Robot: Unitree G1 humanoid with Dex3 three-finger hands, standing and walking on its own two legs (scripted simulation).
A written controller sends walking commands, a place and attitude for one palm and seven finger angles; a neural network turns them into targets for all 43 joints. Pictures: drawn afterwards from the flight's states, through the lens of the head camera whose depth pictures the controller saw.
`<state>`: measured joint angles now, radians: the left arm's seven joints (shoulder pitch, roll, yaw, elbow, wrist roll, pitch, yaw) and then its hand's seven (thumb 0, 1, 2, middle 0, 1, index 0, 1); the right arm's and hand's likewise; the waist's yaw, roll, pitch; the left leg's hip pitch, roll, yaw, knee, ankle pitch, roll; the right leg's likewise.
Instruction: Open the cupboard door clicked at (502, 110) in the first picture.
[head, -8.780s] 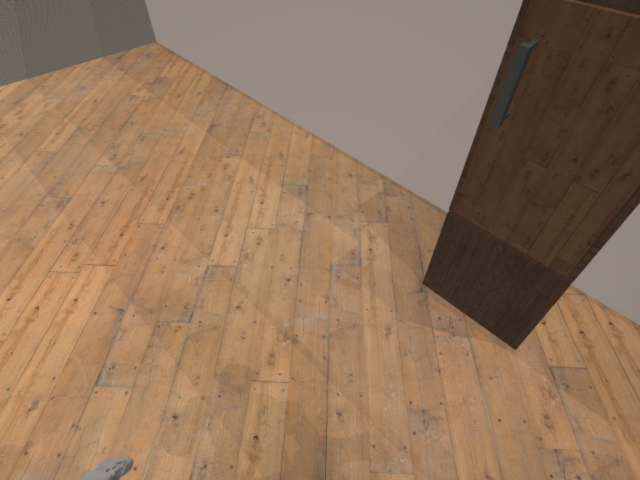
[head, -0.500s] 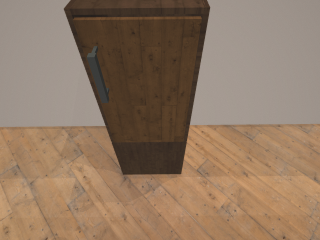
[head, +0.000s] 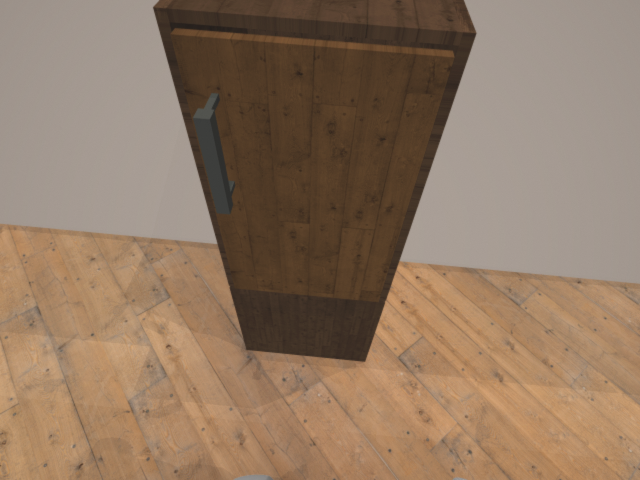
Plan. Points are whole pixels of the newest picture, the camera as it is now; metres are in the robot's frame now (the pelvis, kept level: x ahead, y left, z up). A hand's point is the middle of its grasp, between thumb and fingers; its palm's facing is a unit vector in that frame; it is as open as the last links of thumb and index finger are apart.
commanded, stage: come to a stop and stand still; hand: left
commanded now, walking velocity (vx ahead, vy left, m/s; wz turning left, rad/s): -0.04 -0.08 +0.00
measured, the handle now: (219, 157) +0.52 +0.21 +0.09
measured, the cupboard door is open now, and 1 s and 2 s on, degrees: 0 0 0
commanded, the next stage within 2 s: look again from close up in 0.54 s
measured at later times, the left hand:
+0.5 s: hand out of the picture -0.04 +0.11 -0.17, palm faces +0.06 -0.99 -0.14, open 7.3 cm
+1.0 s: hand out of the picture -0.01 +0.18 -0.17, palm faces +0.03 -0.97 -0.22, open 7.3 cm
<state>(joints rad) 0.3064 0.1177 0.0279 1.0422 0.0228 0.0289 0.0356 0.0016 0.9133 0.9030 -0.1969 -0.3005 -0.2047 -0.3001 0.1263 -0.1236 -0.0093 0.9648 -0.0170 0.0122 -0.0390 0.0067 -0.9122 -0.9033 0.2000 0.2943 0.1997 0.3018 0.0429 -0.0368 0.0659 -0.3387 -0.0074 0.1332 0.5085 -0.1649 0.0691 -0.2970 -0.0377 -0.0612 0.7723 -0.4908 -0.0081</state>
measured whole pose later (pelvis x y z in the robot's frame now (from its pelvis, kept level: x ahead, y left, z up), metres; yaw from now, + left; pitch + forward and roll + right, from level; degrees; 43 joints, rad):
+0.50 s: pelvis -0.04 -0.05 +0.01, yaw +1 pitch -2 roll +0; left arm 0.32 0.13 0.01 1.08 0.01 -0.01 0.02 0.01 0.93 0.90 -0.20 -0.30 -0.20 -0.30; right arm 0.30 -0.15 0.00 1.11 -0.02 0.02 -0.03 0.00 -0.91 -0.90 0.20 0.29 0.20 0.30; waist 0.00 -0.02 0.02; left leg -0.28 0.06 0.01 0.47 -0.16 -0.04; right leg -0.15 0.02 -0.09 0.48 -0.31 -0.05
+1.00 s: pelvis -0.03 +0.00 +0.00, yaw +0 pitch -1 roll +0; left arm 0.30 0.15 0.01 1.05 0.02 -0.02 0.04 0.00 0.91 0.90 -0.19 -0.30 -0.20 -0.30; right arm 0.33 -0.13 0.02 1.09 -0.02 -0.01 -0.03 0.03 -0.93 -0.90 0.20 0.29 0.20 0.30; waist -0.01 0.02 0.00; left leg -0.27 -0.03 0.07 0.52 -0.25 0.06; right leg -0.18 -0.04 -0.04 0.52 -0.33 0.02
